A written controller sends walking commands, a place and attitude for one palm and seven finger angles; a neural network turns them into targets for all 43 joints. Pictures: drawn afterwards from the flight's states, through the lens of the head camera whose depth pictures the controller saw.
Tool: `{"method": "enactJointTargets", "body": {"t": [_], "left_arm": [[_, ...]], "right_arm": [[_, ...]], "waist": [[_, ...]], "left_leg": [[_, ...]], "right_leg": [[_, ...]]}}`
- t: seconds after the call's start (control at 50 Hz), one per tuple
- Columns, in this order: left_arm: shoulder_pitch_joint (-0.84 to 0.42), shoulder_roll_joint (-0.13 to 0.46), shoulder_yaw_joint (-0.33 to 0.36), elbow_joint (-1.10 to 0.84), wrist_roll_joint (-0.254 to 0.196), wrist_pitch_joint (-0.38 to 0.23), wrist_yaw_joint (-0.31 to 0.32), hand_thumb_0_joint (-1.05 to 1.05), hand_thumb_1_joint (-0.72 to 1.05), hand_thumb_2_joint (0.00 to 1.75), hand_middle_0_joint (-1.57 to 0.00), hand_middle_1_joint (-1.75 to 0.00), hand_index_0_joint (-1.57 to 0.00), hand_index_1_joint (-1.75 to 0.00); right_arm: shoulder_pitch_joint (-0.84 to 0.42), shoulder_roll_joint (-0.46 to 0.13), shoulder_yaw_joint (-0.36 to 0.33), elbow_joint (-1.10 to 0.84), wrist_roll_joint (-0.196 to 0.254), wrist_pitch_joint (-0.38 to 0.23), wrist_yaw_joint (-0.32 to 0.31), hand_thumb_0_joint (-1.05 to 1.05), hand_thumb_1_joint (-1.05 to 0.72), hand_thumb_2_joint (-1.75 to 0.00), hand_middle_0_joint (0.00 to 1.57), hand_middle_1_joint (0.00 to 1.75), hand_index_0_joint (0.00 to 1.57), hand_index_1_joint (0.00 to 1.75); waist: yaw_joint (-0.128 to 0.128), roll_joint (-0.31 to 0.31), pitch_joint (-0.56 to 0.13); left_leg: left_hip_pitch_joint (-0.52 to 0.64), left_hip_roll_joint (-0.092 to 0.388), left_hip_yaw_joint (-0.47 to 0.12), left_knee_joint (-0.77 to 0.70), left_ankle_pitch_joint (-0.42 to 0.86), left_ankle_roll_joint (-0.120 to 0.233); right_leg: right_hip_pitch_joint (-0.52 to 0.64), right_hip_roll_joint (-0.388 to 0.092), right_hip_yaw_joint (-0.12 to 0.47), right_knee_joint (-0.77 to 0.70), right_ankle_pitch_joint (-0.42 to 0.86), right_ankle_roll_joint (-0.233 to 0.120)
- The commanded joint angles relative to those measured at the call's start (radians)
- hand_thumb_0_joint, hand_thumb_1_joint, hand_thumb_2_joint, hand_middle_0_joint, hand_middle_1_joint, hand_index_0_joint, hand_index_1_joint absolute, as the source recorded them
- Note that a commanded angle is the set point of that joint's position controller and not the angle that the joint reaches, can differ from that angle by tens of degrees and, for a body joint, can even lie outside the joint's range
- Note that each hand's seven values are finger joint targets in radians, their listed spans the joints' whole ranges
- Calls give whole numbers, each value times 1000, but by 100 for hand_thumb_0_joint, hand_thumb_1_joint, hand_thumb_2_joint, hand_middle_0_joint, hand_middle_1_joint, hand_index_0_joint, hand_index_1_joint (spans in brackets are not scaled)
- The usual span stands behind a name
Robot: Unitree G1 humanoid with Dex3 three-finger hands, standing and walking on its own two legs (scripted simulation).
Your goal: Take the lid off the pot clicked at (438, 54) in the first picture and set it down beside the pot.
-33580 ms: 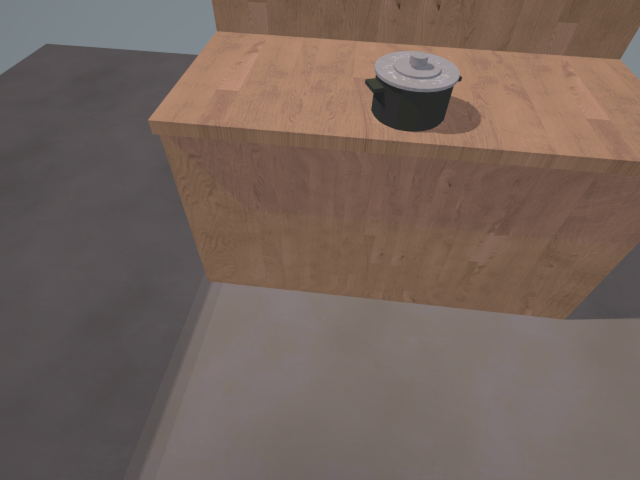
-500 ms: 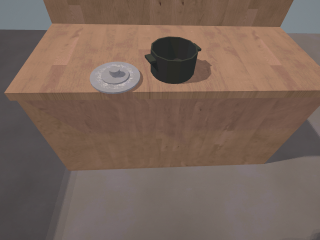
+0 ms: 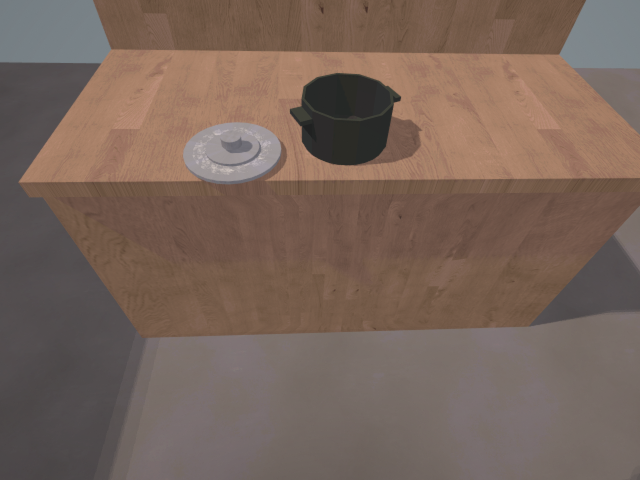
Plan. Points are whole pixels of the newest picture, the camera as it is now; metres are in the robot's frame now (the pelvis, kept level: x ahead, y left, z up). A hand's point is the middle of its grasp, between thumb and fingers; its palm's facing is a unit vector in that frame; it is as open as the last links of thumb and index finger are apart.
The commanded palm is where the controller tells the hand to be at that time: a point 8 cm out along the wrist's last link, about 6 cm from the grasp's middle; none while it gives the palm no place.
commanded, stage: look to check the result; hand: left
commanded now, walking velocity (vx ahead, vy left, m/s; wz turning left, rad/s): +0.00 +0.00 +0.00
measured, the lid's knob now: (231, 140) +0.73 +0.22 +0.00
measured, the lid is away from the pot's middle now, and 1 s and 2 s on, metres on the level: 0.25 0.25 0.25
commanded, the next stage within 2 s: stand and wait in 0.34 s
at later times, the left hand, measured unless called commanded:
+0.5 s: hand out of the picture -0.01 +0.17 -0.18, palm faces +0.04 -0.98 -0.20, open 7.3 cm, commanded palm none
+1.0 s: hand out of the picture -0.01 +0.17 -0.18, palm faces +0.04 -0.98 -0.20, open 7.3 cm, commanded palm none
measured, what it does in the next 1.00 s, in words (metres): stands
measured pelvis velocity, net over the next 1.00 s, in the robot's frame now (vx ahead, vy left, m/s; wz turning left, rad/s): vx -0.01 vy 0.00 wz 0.00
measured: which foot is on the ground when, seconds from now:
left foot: down 0.00-1.00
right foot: down 0.00-1.00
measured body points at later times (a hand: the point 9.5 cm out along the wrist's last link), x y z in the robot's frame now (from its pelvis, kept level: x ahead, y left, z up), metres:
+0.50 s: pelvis -0.01 +0.00 +0.00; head +0.01 +0.00 +0.45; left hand -0.01 +0.22 -0.16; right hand -0.05 -0.20 -0.16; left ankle -0.09 +0.11 -0.74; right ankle -0.03 -0.13 -0.74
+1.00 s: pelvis -0.01 +0.00 +0.00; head +0.01 +0.00 +0.45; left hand -0.01 +0.22 -0.16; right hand -0.04 -0.21 -0.16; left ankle -0.09 +0.11 -0.74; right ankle -0.03 -0.13 -0.74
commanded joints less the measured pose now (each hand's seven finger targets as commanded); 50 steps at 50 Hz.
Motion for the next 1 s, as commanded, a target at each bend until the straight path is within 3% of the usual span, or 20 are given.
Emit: {"method": "enactJointTargets", "body": {"t": [0.0,0.18,0.34,0.58,0.82,0.98], "left_arm": [[57,79,8,-38,-3,-19,3,0,90,90,-20,-30,-20,-30],[64,73,9,-30,-4,-23,3,0,90,90,-20,-30,-20,-30],[60,68,7,-29,-4,-20,3,0,90,90,-20,-30,-20,-30],[65,71,8,-26,-5,-25,4,0,90,90,-20,-30,-20,-30],[57,68,9,-29,-4,-20,2,0,90,90,-20,-30,-20,-30],[62,71,9,-26,-5,-23,3,0,90,90,-20,-30,-20,-30]], "right_arm": [[106,-87,-18,-8,2,-3,-7,0,-90,-90,20,30,20,30],[111,-84,-16,0,0,-7,-8,0,-90,-90,20,30,20,30],[110,-81,-14,1,-1,-6,-6,0,-90,-90,20,30,20,30],[104,-81,-16,4,1,-9,-8,0,-90,-90,20,30,20,30],[101,-82,-14,4,0,-8,-8,0,-90,-90,20,30,20,30],[93,-86,-14,4,0,-9,-9,0,-90,-90,20,30,20,30]], "waist": [[-4,15,39],[-4,22,24],[-2,23,66],[-4,10,23],[-3,26,48],[-3,21,25]], "left_leg": [[-60,62,-52,-61,374,39],[-58,62,-50,-60,404,37],[-84,64,-58,-79,350,40],[-58,62,-54,-65,398,36],[-70,69,-57,-82,370,39],[-52,65,-51,-70,408,36]], "right_leg": [[-4,-57,34,-50,325,-60],[8,-60,38,-47,367,-62],[-19,-57,39,-59,297,-58],[4,-62,41,-56,368,-59],[-19,-55,38,-57,308,-55],[-3,-60,40,-54,368,-57]]}}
